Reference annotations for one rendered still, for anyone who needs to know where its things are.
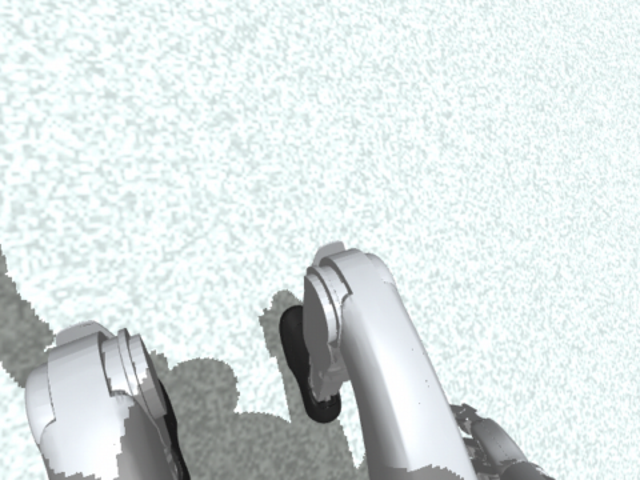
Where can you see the right robot hand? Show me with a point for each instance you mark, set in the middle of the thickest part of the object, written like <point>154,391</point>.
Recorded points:
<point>491,448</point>

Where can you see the right robot arm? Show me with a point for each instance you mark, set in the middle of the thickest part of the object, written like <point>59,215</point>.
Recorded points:
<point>525,471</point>

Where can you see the left robot foot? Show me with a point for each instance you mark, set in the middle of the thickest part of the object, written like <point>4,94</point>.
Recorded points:
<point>171,424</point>

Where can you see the right robot foot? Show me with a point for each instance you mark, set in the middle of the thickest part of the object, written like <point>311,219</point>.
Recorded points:
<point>297,357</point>

